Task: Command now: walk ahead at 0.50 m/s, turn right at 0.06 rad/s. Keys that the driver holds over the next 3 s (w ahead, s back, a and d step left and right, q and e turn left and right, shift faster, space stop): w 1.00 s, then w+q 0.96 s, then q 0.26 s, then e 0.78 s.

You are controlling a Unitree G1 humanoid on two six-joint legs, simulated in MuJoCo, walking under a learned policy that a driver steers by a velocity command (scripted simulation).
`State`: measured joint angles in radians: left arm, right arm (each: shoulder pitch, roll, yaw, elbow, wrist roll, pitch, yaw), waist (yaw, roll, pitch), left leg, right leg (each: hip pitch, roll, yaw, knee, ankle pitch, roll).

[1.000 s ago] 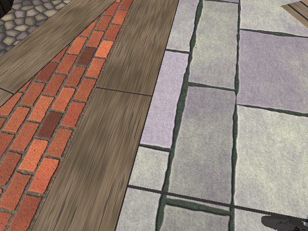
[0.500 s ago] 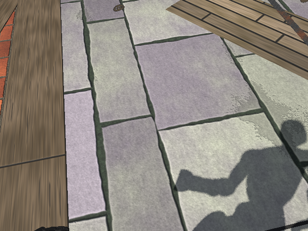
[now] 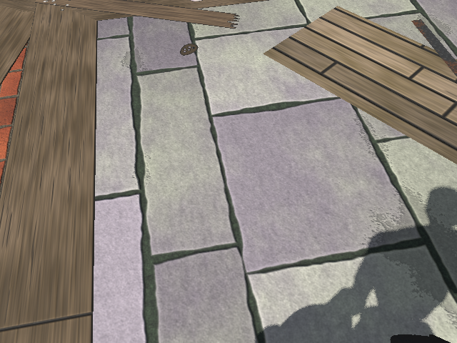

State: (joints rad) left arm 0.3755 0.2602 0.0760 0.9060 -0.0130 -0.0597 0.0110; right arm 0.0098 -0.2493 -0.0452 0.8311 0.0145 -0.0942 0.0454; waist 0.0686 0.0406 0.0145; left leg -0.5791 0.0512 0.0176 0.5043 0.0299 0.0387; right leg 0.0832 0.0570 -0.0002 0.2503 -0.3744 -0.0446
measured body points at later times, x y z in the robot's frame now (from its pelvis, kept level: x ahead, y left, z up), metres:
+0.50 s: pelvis +0.29 +0.01 +0.01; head +0.32 +0.01 +0.46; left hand +0.49 +0.25 -0.09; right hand +0.28 -0.27 -0.13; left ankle +0.18 +0.12 -0.73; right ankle +0.47 -0.14 -0.70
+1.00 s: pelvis +0.57 -0.02 +0.01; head +0.59 -0.03 +0.46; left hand +0.56 +0.25 -0.12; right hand +0.76 -0.27 -0.09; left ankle +0.76 +0.14 -0.69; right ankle +0.47 -0.12 -0.73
